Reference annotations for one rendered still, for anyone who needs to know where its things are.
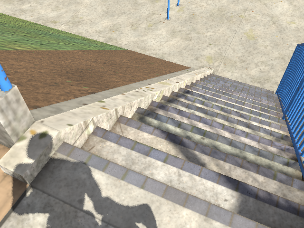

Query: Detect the stairs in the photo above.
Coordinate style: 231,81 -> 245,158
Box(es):
81,73 -> 304,228

